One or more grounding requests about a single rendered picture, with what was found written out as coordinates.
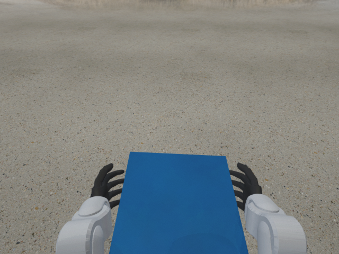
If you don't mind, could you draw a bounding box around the right robot forearm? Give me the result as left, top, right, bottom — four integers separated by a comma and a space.
244, 194, 308, 254

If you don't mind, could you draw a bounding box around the left robot forearm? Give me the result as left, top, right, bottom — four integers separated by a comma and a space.
56, 196, 113, 254

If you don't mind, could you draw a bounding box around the left robot hand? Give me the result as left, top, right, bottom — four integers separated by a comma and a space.
90, 163, 124, 209

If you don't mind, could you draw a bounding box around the carton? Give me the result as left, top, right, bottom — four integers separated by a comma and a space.
109, 152, 248, 254

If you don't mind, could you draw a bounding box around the right robot hand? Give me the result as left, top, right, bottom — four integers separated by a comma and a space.
229, 163, 262, 211

